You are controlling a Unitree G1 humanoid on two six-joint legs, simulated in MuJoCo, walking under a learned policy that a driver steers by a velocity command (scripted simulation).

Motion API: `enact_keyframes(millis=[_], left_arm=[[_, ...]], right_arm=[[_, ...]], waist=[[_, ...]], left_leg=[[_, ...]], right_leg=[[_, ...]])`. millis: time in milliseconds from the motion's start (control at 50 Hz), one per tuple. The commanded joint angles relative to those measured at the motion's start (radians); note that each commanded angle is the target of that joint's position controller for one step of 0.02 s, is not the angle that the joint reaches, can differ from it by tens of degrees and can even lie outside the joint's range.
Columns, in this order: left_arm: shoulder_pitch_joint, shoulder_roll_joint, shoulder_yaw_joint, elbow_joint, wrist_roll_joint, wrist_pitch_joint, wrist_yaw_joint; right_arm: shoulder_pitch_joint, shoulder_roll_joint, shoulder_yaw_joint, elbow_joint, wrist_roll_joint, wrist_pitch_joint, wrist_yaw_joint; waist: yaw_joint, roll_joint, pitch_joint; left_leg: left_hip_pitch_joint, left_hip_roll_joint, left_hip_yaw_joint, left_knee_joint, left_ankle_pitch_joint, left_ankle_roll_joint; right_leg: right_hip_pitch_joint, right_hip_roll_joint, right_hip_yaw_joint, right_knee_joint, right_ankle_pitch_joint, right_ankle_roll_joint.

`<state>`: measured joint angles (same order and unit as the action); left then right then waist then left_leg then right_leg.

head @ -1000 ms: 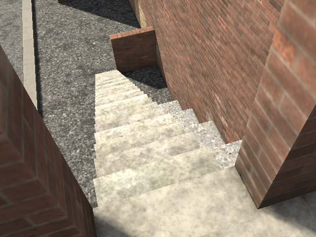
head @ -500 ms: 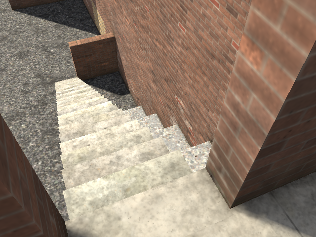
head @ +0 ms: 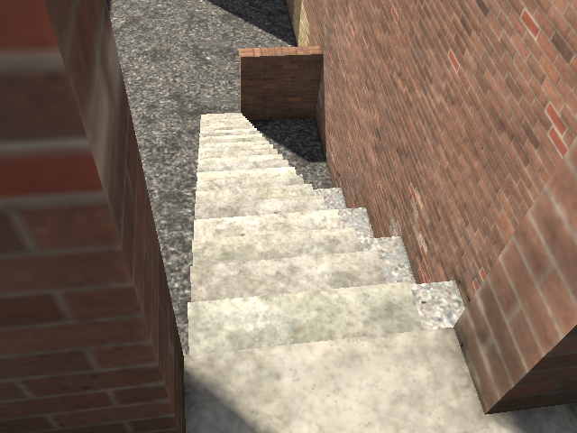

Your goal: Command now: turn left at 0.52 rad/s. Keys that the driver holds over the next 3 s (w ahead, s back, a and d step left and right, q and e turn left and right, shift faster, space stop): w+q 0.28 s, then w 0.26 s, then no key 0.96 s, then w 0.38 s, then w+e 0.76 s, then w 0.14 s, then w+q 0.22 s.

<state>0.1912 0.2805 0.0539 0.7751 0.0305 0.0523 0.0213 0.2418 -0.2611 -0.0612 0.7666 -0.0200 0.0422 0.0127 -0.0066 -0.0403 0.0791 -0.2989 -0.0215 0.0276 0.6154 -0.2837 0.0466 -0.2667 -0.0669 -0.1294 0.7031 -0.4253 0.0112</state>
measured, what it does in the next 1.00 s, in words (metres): steps on the spot: right foot, then left foot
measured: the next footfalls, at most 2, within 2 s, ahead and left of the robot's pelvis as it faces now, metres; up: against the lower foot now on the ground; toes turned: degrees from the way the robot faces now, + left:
right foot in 0.48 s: +0.06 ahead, -0.10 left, +0.00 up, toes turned +14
left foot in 0.74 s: -0.01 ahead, +0.10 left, +0.00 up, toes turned +9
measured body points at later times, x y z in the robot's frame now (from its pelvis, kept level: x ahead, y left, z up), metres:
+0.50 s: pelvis +0.00 -0.01 +0.01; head +0.03 -0.02 +0.46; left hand +0.07 +0.28 -0.09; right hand +0.16 -0.25 -0.12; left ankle +0.01 +0.09 -0.72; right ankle +0.02 -0.11 -0.73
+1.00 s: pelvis -0.01 +0.00 +0.02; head +0.00 +0.00 +0.47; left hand -0.01 +0.26 -0.12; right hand +0.14 -0.21 -0.11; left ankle -0.05 +0.09 -0.72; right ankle +0.02 -0.11 -0.72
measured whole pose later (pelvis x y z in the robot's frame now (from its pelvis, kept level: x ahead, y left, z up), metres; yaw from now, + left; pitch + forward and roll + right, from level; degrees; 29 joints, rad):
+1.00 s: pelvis -0.01 +0.00 +0.02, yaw +15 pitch -2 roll +0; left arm 0.25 0.24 0.03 0.87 0.01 0.02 0.01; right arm 0.23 -0.20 -0.01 0.87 -0.03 0.01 -0.02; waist 0.03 -0.01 0.05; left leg -0.13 -0.06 -0.08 0.41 -0.24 0.03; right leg -0.15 0.01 -0.01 0.41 -0.23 -0.01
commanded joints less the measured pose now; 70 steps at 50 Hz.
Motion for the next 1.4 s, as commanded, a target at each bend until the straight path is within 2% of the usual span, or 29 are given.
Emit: enact_keyframes(millis=[20,40,60,80,100,140,180,240,340,400,440,460,480,500,520,540,560,580,640,680,720,740,760,780,800,820,880,1120,1400], left_arm=[[-0.060,0.056,0.007,-0.125,-0.011,0.010,0.014],[-0.063,0.059,0.012,-0.109,-0.009,0.014,0.019],[-0.073,0.061,0.013,-0.101,-0.003,0.006,0.020],[-0.061,0.072,0.018,-0.092,0.004,0.004,0.016],[0.002,0.074,0.020,-0.079,0.006,0.007,0.015],[0.015,0.074,0.018,-0.081,0.003,0.003,0.014],[-0.021,0.071,0.015,-0.103,-0.007,0.013,0.014],[-0.058,0.068,0.014,-0.131,-0.010,0.020,0.019],[-0.065,0.065,0.012,-0.149,-0.024,0.009,0.031],[-0.014,0.066,0.013,-0.137,-0.034,-0.006,0.034],[0.064,0.052,0.013,-0.113,-0.029,-0.021,0.035],[0.084,0.073,0.017,-0.112,-0.016,-0.032,0.038],[0.099,0.157,0.031,-0.118,0.013,-0.044,0.038],[0.053,0.240,0.045,-0.133,0.006,-0.042,0.029],[0.020,0.203,0.042,-0.140,0.003,-0.046,0.025],[-0.017,0.150,0.030,-0.137,-0.005,-0.051,0.025],[-0.043,0.073,0.004,-0.135,0.010,-0.051,0.007],[-0.130,0.049,-0.007,-0.147,0.000,-0.053,0.017],[-0.009,0.093,0.008,-0.103,0.000,-0.056,0.017],[0.046,0.121,0.019,-0.078,-0.004,-0.049,0.008],[0.024,0.122,0.019,-0.073,-0.014,-0.041,-0.001],[0.027,0.106,0.015,-0.075,-0.011,-0.044,-0.004],[0.048,0.079,0.007,-0.090,-0.007,-0.047,-0.014],[0.092,0.039,-0.004,-0.075,-0.022,-0.040,-0.019],[0.064,0.061,-0.001,-0.051,-0.015,-0.033,-0.016],[0.044,0.076,0.004,-0.041,-0.013,-0.033,-0.016],[0.053,0.084,0.007,-0.008,-0.013,-0.044,-0.016],[0.080,0.057,-0.001,0.152,-0.017,-0.045,-0.002],[0.107,0.043,-0.010,0.285,-0.020,-0.037,0.012]], right_arm=[[0.135,-0.249,-0.060,-0.063,-0.006,-0.028,-0.004],[0.084,-0.197,-0.047,-0.067,-0.004,-0.028,-0.015],[0.026,-0.185,-0.042,-0.085,-0.006,-0.026,-0.023],[-0.006,-0.169,-0.038,-0.098,0.000,-0.026,-0.030],[0.009,-0.118,-0.024,-0.105,0.015,-0.020,-0.035],[0.042,-0.143,-0.031,-0.112,0.016,-0.014,-0.020],[0.064,-0.165,-0.043,-0.113,0.009,-0.017,-0.010],[0.087,-0.157,-0.047,-0.121,0.003,-0.010,-0.010],[0.074,-0.151,-0.048,-0.142,-0.014,-0.004,-0.003],[0.048,-0.142,-0.046,-0.143,-0.027,-0.001,0.002],[0.005,-0.131,-0.041,-0.145,-0.013,0.001,0.000],[0.024,-0.107,-0.036,-0.139,-0.007,-0.002,-0.006],[0.070,-0.051,-0.028,-0.147,-0.017,-0.003,-0.006],[0.056,-0.100,-0.043,-0.166,-0.012,0.002,-0.004],[0.053,-0.124,-0.052,-0.148,-0.021,0.008,0.001],[0.051,-0.133,-0.058,-0.121,-0.020,0.012,0.006],[0.090,-0.067,-0.031,-0.094,-0.015,0.005,0.010],[0.033,-0.067,-0.034,-0.090,-0.005,0.008,0.012],[0.026,-0.048,-0.019,-0.068,0.006,0.009,0.008],[-0.022,-0.028,-0.003,-0.069,0.010,0.012,0.003],[0.005,-0.016,0.009,-0.042,0.006,0.010,-0.001],[0.004,-0.032,0.012,-0.036,-0.005,0.002,-0.005],[0.014,-0.086,0.012,-0.033,-0.019,-0.010,-0.010],[-0.025,-0.090,0.015,-0.021,-0.011,-0.016,-0.012],[-0.054,-0.050,0.025,-0.024,-0.016,-0.022,-0.007],[-0.056,-0.048,0.026,-0.016,-0.020,-0.025,-0.009],[0.003,-0.064,0.022,0.030,-0.010,-0.035,-0.027],[0.039,-0.032,0.031,0.148,-0.009,-0.045,-0.046],[0.115,-0.006,0.047,0.284,-0.003,-0.054,-0.062]], waist=[[-0.070,0.223,-0.133],[-0.038,0.177,-0.069],[-0.021,0.132,-0.037],[-0.007,0.135,-0.052],[0.009,0.185,-0.083],[0.005,0.110,-0.115],[-0.007,0.125,-0.112],[-0.026,0.168,-0.098],[-0.035,0.168,-0.118],[-0.023,0.195,-0.137],[0.033,0.166,-0.134],[0.041,0.106,-0.131],[0.018,-0.109,-0.138],[0.021,-0.245,-0.105],[0.005,-0.145,-0.092],[-0.017,-0.062,-0.073],[-0.047,-0.088,-0.137],[-0.050,-0.159,-0.003],[-0.009,-0.135,-0.086],[0.026,-0.142,-0.111],[-0.009,-0.131,-0.110],[-0.004,-0.104,-0.115],[0.022,0.015,-0.146],[0.066,0.178,-0.119],[0.049,0.140,-0.052],[0.037,0.113,-0.016],[0.025,0.122,-0.035],[0.022,0.037,-0.019],[0.030,0.057,-0.006]], left_leg=[[0.162,0.417,-0.583,-0.349,0.461,0.253],[0.131,0.360,-0.510,-0.337,0.365,0.235],[0.110,0.285,-0.420,-0.322,0.337,0.188],[0.131,0.233,-0.371,-0.304,0.388,0.155],[0.164,0.216,-0.358,-0.279,0.466,0.154],[0.187,0.186,-0.316,-0.253,0.524,0.158],[0.188,0.169,-0.325,-0.253,0.500,0.162],[0.176,0.160,-0.381,-0.267,0.360,0.178],[0.127,0.159,-0.436,-0.266,0.280,0.198],[0.091,0.133,-0.438,-0.251,0.313,0.175],[0.035,0.091,-0.437,-0.213,0.279,0.122],[-0.026,0.050,-0.424,-0.165,0.163,0.069],[-0.143,-0.066,-0.287,0.056,-0.074,0.012],[-0.208,-0.191,-0.161,0.218,-0.317,-0.022],[-0.184,-0.152,-0.193,0.412,-0.318,-0.036],[-0.188,-0.144,-0.209,0.498,-0.255,-0.042],[-0.110,-0.105,-0.184,0.421,-0.160,-0.035],[-0.100,-0.116,-0.189,0.374,-0.161,-0.056],[-0.033,-0.097,-0.112,0.166,-0.224,-0.081],[0.008,-0.078,-0.070,0.003,-0.235,-0.072],[0.151,-0.058,-0.056,-0.243,0.047,-0.051],[0.240,-0.019,-0.124,-0.302,0.159,-0.034],[0.326,0.101,-0.254,-0.291,0.311,-0.003],[0.140,0.165,-0.288,-0.268,0.330,0.064],[0.060,0.150,-0.290,-0.285,0.221,0.056],[0.056,0.114,-0.266,-0.288,0.142,0.032],[0.109,0.082,-0.232,-0.288,0.178,0.015],[0.139,0.082,-0.218,-0.324,0.149,0.019],[0.136,0.078,-0.203,-0.327,0.224,0.014]], right_leg=[[-0.266,0.061,0.152,0.385,-0.169,0.009],[-0.288,0.044,0.179,0.429,-0.088,0.003],[-0.286,0.023,0.197,0.423,0.002,0.008],[-0.283,0.021,0.199,0.412,0.054,0.013],[-0.272,0.037,0.191,0.442,0.033,0.024],[-0.274,0.054,0.173,0.443,0.045,0.041],[-0.285,0.056,0.173,0.384,0.059,0.052],[-0.295,0.061,0.180,0.300,0.055,0.063],[-0.192,0.075,0.171,0.149,0.025,0.046],[-0.064,0.087,0.139,0.031,0.015,0.014],[0.083,0.096,0.109,-0.205,0.138,-0.015],[0.165,0.025,0.187,-0.333,0.195,-0.034],[0.235,-0.224,0.443,-0.410,0.209,-0.083],[0.116,-0.366,0.632,-0.420,0.566,-0.240],[0.060,-0.351,0.608,-0.406,0.648,-0.288],[0.035,-0.287,0.498,-0.371,0.629,-0.268],[0.013,-0.155,0.362,-0.451,0.114,-0.182],[-0.043,-0.112,0.315,-0.400,0.408,-0.175],[0.110,-0.102,0.238,-0.295,0.744,-0.188],[0.171,-0.117,0.270,-0.269,0.726,-0.198],[0.112,-0.102,0.280,-0.252,0.643,-0.156],[0.045,-0.096,0.294,-0.264,0.523,-0.114],[-0.028,-0.061,0.259,-0.233,0.353,-0.065],[0.084,0.007,0.189,-0.285,0.154,-0.036],[0.134,0.011,0.183,-0.300,0.169,-0.028],[0.123,0.012,0.192,-0.312,0.211,-0.030],[0.127,-0.011,0.204,-0.321,0.320,-0.038],[0.138,-0.013,0.207,-0.389,0.302,-0.027],[0.173,-0.022,0.198,-0.393,0.336,-0.029]])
